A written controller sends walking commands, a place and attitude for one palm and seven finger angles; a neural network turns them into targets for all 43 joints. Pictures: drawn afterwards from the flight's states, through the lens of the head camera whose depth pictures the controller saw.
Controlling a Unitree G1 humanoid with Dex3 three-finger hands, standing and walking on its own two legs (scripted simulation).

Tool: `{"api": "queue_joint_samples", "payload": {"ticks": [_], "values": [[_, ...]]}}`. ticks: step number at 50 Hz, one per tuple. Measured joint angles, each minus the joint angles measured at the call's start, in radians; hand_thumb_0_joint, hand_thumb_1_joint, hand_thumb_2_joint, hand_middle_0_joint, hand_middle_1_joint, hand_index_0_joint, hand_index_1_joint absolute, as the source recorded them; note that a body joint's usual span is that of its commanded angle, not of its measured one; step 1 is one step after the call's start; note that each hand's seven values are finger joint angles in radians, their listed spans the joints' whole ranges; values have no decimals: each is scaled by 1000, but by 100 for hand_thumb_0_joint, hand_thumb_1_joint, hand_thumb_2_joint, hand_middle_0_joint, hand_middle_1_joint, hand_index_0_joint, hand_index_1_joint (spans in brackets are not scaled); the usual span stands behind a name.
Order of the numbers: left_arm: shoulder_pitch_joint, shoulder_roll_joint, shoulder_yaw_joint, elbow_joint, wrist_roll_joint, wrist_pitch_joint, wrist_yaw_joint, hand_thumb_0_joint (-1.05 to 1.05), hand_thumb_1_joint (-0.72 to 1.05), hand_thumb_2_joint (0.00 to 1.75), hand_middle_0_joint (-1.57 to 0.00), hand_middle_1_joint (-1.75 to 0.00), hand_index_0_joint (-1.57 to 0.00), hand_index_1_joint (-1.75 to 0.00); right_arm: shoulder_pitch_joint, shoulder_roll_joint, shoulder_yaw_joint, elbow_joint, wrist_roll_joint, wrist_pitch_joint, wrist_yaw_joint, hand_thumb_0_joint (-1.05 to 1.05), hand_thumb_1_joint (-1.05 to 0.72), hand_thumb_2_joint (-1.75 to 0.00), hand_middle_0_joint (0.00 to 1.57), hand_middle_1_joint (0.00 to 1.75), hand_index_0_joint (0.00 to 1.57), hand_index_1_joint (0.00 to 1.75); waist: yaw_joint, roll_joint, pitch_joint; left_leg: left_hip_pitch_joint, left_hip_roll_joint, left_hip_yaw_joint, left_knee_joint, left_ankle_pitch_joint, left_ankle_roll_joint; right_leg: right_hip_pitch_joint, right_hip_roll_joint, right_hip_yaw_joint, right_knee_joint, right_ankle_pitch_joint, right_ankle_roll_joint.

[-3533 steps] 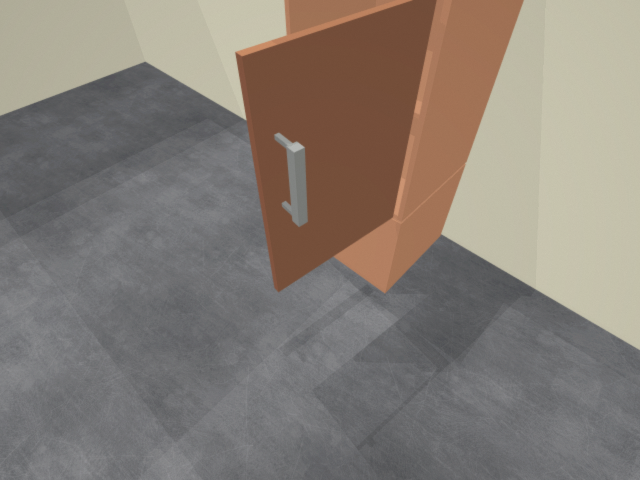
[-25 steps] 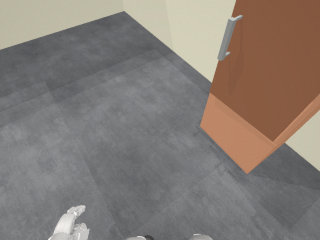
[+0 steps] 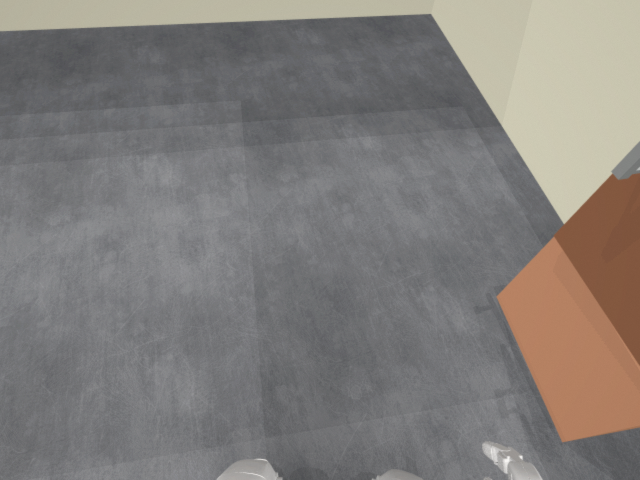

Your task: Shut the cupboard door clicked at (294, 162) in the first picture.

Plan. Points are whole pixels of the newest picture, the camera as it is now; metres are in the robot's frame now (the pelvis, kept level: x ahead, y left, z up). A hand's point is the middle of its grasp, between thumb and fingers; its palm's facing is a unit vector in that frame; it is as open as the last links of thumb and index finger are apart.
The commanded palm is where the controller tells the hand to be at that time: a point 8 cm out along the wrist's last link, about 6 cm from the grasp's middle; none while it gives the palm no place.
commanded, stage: walk to a spot facing it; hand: left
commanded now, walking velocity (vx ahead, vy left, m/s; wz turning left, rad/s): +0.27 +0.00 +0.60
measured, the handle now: out of the picture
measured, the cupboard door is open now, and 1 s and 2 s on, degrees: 3 3 3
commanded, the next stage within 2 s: turn to face it in 0.92 s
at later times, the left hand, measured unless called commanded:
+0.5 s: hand out of the picture +0.06 +0.16 -0.13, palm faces +0.34 -0.91 -0.23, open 7.4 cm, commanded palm none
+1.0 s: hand (98, 432) +0.16 +0.32 -0.14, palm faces +0.57 -0.80 -0.21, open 7.4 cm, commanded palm none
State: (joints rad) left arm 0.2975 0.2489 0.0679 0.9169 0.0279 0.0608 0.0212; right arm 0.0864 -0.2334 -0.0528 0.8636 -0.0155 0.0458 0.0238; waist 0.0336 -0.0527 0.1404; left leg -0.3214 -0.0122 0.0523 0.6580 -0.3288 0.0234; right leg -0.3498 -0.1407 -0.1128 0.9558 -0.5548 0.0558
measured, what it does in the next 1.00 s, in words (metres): walks ahead, turning left: right foot, then left foot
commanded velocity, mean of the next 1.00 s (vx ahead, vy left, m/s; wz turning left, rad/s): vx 0.27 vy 0.00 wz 0.52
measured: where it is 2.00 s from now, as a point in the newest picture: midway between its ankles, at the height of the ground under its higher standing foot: (259, 404)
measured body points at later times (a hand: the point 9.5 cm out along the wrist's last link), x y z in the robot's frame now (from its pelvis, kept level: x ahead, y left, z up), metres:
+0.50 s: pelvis +0.08 -0.03 +0.03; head +0.12 -0.03 +0.47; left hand +0.04 +0.21 -0.11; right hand +0.21 -0.25 -0.13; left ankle +0.06 +0.12 -0.63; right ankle +0.07 -0.13 -0.72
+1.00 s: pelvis +0.20 +0.10 +0.02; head +0.22 +0.14 +0.47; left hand +0.13 +0.36 -0.12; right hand +0.39 -0.07 -0.11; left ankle +0.18 +0.15 -0.72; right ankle +0.34 -0.02 -0.64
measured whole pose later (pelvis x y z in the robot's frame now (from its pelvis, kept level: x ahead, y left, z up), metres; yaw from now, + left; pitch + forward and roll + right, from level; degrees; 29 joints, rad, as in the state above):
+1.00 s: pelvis +0.20 +0.10 +0.02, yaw +34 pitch +0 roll -1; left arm 0.17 0.23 0.08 0.90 0.04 0.01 -0.02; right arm 0.23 -0.19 -0.03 0.94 -0.01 -0.03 0.00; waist 0.00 -0.03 0.08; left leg -0.23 -0.08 0.06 0.43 -0.21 0.12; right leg -0.62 -0.14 -0.01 1.09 -0.20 0.07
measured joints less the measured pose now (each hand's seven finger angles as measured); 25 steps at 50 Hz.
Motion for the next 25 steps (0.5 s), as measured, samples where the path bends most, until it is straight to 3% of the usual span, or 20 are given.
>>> {"api": "queue_joint_samples", "payload": {"ticks": [2,5,11,13,14,16,19,22,25], "values": [[-20,6,5,11,-2,15,0,1,91,90,-21,-30,-20,-30,4,7,6,-7,-3,-6,-13,0,-91,-90,20,30,20,30,-2,4,-5,8,-6,-22,-17,-1,-2,-57,24,40,96,19,7],[-45,4,8,3,0,13,-13,1,91,90,-20,-30,-20,-30,23,9,11,-4,-8,-7,-20,0,-91,-90,20,30,21,30,-7,23,-21,31,-11,-57,-66,26,-7,-95,46,68,88,71,10],[-81,-11,0,-37,6,-21,-41,1,91,90,-20,-30,-20,-30,88,1,7,21,-14,-4,-14,0,-90,-90,21,30,21,30,-31,70,-66,57,-14,-125,-90,25,-19,-44,84,61,-183,142,1],[-78,-9,-3,-59,11,-46,-46,1,91,90,-20,-30,-20,-30,120,-2,1,29,-9,2,-13,0,-90,-90,21,30,21,30,-38,75,-85,33,-24,-150,-24,-40,-16,15,97,50,-323,176,-13],[-80,-13,-6,-66,15,-60,-42,1,91,90,-20,-30,-20,-30,131,-5,-5,39,-5,5,-13,0,-90,-90,21,30,21,30,-37,80,-88,1,-28,-153,65,-116,-14,17,96,38,-325,231,-35],[-73,-29,-12,-72,12,-76,-32,1,91,90,-20,-30,-20,-30,144,-13,-15,63,-9,17,-9,0,-90,-90,21,30,21,30,-37,90,-90,-84,-32,-137,302,-160,-14,38,86,1,-314,238,-68],[-40,-53,-14,-52,10,-84,-20,1,91,90,-20,-30,-20,-30,148,-16,-26,79,-16,24,6,0,-91,-90,20,30,20,30,-47,85,-102,-194,-4,-83,526,-49,-27,103,69,-37,-392,241,-76],[-13,-73,-19,-19,7,-93,-17,1,91,90,-20,-30,-20,-30,149,-9,-29,76,-14,17,17,0,-91,-90,20,30,20,30,-64,74,-100,-247,37,-47,542,40,-42,175,55,-85,-490,264,-69],[10,-93,-23,7,8,-106,-15,1,91,90,-21,-30,-20,-30,139,1,-27,76,-12,15,23,0,-91,-90,20,30,20,30,-62,64,-83,-266,63,-22,464,63,-43,236,42,-136,-547,265,-60]]}}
